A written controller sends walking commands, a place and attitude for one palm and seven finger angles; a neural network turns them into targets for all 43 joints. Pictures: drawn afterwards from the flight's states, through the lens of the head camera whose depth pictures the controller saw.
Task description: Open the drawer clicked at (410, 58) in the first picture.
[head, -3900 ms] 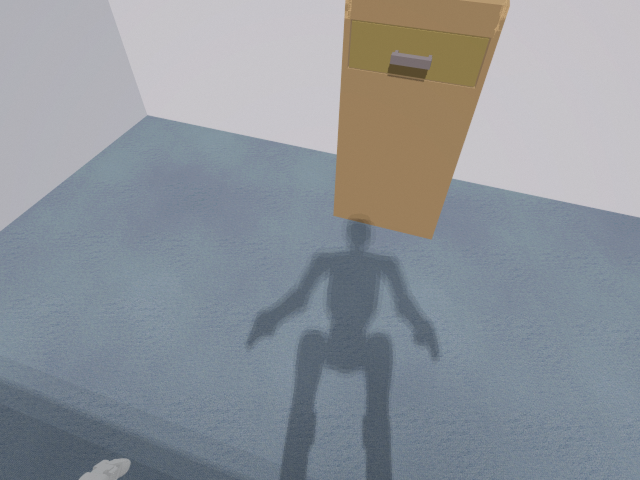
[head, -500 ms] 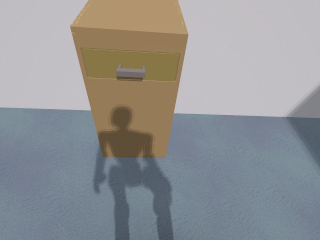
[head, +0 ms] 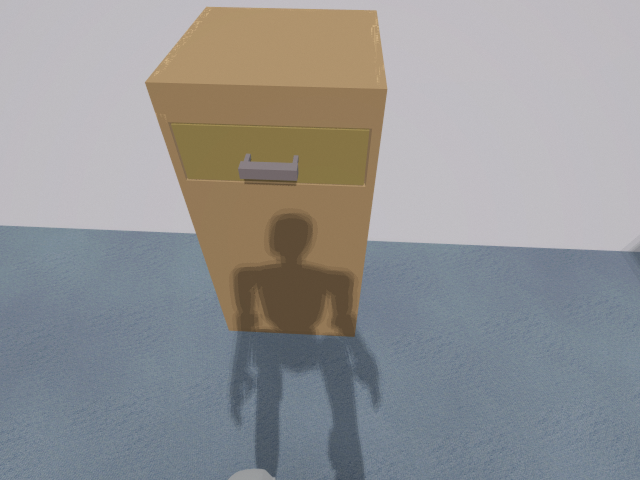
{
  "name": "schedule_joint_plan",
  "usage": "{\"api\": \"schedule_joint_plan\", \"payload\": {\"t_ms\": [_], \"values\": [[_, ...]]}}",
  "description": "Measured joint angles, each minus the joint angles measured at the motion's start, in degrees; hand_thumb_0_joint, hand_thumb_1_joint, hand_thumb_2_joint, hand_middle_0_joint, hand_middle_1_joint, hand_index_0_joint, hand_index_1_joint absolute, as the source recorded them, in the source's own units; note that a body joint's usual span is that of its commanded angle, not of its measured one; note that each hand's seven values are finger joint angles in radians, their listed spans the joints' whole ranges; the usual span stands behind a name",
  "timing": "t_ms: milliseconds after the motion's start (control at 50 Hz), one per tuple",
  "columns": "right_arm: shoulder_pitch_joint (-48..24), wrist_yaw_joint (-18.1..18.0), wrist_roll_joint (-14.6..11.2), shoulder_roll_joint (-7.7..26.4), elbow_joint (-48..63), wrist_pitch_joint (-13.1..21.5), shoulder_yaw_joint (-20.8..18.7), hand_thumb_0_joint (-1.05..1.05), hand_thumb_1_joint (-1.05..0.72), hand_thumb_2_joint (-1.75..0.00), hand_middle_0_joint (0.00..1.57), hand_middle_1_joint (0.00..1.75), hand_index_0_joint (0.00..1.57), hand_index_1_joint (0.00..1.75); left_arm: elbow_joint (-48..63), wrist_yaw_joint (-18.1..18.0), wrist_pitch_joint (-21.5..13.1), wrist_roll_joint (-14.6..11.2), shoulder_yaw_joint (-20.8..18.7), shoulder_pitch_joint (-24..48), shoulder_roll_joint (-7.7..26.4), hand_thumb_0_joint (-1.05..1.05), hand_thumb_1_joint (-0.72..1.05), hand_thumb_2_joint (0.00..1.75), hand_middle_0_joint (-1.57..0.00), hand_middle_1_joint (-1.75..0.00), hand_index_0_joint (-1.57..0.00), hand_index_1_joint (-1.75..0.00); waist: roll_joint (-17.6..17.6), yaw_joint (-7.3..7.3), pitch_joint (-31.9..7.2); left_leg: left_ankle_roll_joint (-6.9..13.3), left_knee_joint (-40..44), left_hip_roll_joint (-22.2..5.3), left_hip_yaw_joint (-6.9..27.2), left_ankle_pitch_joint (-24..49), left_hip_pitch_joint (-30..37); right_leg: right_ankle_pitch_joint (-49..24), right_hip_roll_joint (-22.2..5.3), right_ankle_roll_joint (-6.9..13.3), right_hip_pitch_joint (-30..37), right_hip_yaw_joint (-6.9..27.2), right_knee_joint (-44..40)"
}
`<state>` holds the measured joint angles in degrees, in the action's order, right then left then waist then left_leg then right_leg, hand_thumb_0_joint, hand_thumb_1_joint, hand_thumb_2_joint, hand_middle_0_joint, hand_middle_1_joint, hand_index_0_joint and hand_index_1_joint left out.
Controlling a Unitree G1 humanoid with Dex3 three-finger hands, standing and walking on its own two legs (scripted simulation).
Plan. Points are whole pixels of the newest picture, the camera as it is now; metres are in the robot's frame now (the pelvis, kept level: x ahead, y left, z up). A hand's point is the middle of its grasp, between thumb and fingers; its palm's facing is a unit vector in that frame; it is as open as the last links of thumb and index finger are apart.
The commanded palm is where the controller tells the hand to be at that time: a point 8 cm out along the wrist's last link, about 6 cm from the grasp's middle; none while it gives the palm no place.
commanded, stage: take the last steps up to it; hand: left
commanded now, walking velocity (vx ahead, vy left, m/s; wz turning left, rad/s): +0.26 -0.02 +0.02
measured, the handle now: (270, 164) +0.71 +0.16 -0.01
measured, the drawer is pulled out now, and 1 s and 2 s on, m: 0.00 0.00 0.00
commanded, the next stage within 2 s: come to a stop and stand still in 0.32 s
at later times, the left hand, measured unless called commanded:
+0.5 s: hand (181, 453) +0.19 +0.23 -0.18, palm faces +0.04 -0.98 -0.20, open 7.3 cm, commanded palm none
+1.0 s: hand (208, 438) +0.21 +0.19 -0.17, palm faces +0.07 -0.96 -0.25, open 7.3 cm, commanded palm none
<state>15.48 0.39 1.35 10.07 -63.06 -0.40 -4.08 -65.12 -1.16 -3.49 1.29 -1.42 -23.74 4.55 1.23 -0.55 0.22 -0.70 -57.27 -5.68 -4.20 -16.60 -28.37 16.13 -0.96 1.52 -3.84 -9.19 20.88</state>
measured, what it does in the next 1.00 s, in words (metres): walks ahead: left foot, then right foot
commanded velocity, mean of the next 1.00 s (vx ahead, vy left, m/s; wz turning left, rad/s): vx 0.01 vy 0.02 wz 0.00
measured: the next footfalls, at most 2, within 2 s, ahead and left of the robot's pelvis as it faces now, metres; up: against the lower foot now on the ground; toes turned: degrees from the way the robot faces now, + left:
left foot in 0.22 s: +0.19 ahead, +0.13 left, +0.00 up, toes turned +10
right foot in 0.66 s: +0.26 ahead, -0.11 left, +0.00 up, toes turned -7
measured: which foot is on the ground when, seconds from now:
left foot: up 0.00-0.20, down 0.22-0.68, up 0.70-1.00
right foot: down 0.00-0.22, up 0.24-0.64, down 0.66-1.00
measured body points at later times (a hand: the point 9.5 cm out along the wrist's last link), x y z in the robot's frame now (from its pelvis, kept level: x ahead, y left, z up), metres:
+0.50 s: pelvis +0.15 +0.04 +0.00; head +0.16 +0.06 +0.45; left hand +0.19 +0.28 -0.16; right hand +0.18 -0.19 -0.15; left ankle +0.15 +0.13 -0.74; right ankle +0.16 -0.10 -0.69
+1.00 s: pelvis +0.14 +0.00 -0.01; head +0.17 -0.01 +0.44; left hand +0.21 +0.24 -0.15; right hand +0.18 -0.24 -0.17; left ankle +0.08 +0.14 -0.70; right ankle +0.22 -0.10 -0.74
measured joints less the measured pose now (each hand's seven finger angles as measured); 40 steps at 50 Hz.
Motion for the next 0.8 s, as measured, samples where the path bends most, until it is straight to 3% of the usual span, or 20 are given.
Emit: {"api": "schedule_joint_plan", "payload": {"t_ms": [100,200,240,300,360,480,620,680,740,800], "values": [[-4.3,0.3,-0.3,-0.2,2.2,0.4,0.0,0.01,-0.91,-0.90,0.20,0.30,0.20,0.30,-1.9,0.0,-0.2,0.2,0.5,-2.7,-1.0,0.00,0.91,0.90,-0.20,-0.30,-0.21,-0.30,-0.7,-0.82,1.5,-0.2,8.8,-1.0,-1.2,2.8,-1.5,1.5,0.3,-0.8,3.2,-0.6,-2.0],[-7.5,0.3,-0.3,-1.4,3.9,1.9,0.8,0.01,-0.91,-0.90,0.20,0.30,0.20,0.30,-2.8,0.0,0.3,0.1,0.1,-4.1,-0.2,0.00,0.91,0.90,-0.20,-0.30,-0.21,-0.30,-1.9,-2.18,3.1,1.2,21.2,0.7,-3.1,4.5,3.9,6.8,-0.7,-2.9,4.4,-0.7,2.3],[-8.4,-0.1,0.0,-2.1,4.5,3.3,1.1,0.00,-0.91,-0.90,0.20,0.30,0.20,0.30,-3.2,0.2,1.0,-0.3,-0.1,-3.8,0.3,0.00,0.91,0.90,-0.20,-0.30,-0.21,-0.30,-2.9,-1.95,3.8,2.9,21.3,1.7,-4.0,4.6,5.2,10.9,-2.3,-2.6,0.6,0.6,13.4],[-8.2,-0.9,-0.2,-3.3,4.6,4.0,2.0,0.00,-0.91,-0.90,0.20,0.30,0.20,0.30,-2.7,0.2,2.2,-0.4,-0.4,-1.2,1.7,0.01,0.91,0.90,-0.20,-0.30,-0.21,-0.30,-3.6,-1.69,4.3,4.3,20.7,2.2,-5.9,1.3,7.7,12.7,-2.3,-1.0,-9.4,4.7,35.8],[-7.0,-2.5,-1.1,-3.2,5.0,5.1,1.0,-0.03,-0.94,-0.90,0.21,0.30,0.21,0.30,-1.3,0.4,2.5,-0.2,-1.2,2.5,3.4,0.01,0.91,0.90,-0.20,-0.30,-0.20,-0.30,-3.7,-0.44,3.8,4.1,26.1,3.2,-7.1,2.6,12.0,7.7,-3.3,-1.5,-17.3,5.2,43.7],[-2.3,-2.7,-0.5,-1.6,2.6,4.2,1.7,-0.03,-0.95,-0.90,0.20,0.30,0.21,0.30,3.5,0.1,3.0,0.0,-2.3,10.1,6.2,0.00,0.91,0.90,-0.19,-0.30,-0.20,-0.30,-3.4,0.68,1.7,3.9,33.8,4.6,-7.0,4.3,17.9,0.9,-4.8,-3.0,-23.3,5.7,36.6],[1.6,-2.5,-0.2,-3.0,-0.5,1.3,2.4,-0.01,-0.92,-0.90,0.20,0.30,0.20,0.30,6.4,-0.5,4.1,-0.4,-1.3,15.3,6.2,0.00,0.91,0.90,-0.19,-0.30,-0.20,-0.30,-2.6,2.32,2.0,1.7,31.9,4.0,-6.0,1.4,20.2,-0.7,-4.0,-3.5,-16.7,5.6,17.2],[2.1,-2.2,-0.6,-3.1,-1.0,0.3,2.0,0.00,-0.91,-0.90,0.20,0.30,0.20,0.30,6.8,-0.6,3.7,-0.2,-0.9,15.4,5.3,0.00,0.91,0.90,-0.19,-0.30,-0.20,-0.30,-1.5,2.41,2.5,0.1,27.4,2.8,-6.5,-1.6,19.1,-4.5,-2.9,-1.6,-13.7,5.1,11.3],[1.4,-2.2,-1.1,-2.3,-0.1,-1.1,1.2,0.00,-0.91,-0.90,0.20,0.30,0.20,0.30,6.9,-0.5,3.6,-0.1,-0.1,16.0,3.5,0.00,0.91,0.90,-0.19,-0.30,-0.20,-0.30,1.1,3.59,3.7,-0.6,18.8,2.7,-3.2,-9.6,15.0,-2.5,-2.1,0.2,-14.2,3.7,12.4],[0.3,-2.2,-1.2,-1.8,0.4,-2.5,0.8,0.00,-0.91,-0.90,0.20,0.30,0.20,0.30,7.8,-1.1,3.7,-0.4,-0.4,16.6,2.4,0.00,0.92,0.90,-0.20,-0.30,-0.21,-0.30,1.3,2.75,4.7,-1.1,5.1,4.4,0.2,-13.4,9.7,-3.7,-2.3,0.8,-14.4,3.2,10.9]]}}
